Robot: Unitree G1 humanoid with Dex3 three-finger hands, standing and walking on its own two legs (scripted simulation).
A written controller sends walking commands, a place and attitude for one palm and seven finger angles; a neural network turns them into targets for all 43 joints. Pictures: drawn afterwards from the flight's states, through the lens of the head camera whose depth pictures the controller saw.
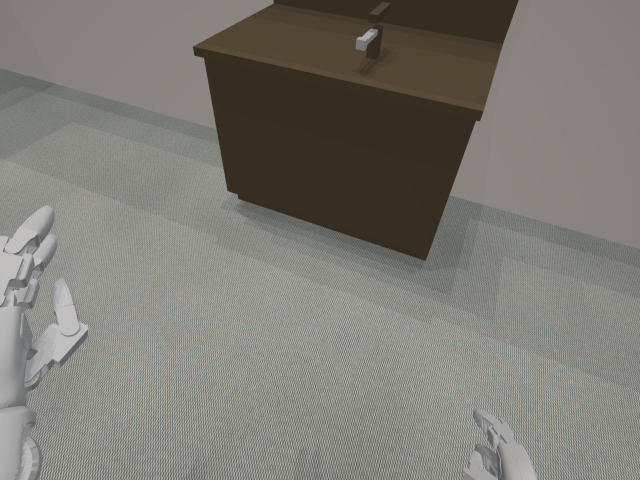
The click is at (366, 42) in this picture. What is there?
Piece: tap's lever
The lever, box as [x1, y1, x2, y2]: [356, 37, 367, 50]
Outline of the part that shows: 358,37 356,39 356,48 364,50 366,48 367,38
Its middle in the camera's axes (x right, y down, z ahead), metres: +0.12 -0.58 +1.15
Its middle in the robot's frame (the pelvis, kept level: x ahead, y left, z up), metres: +1.26 -0.04 +0.06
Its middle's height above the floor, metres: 0.83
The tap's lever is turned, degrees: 0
